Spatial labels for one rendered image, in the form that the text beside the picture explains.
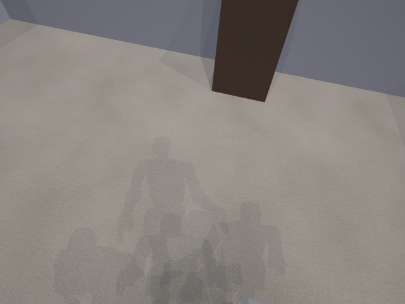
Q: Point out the cabinet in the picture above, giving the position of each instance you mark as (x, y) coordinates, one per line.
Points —
(251, 36)

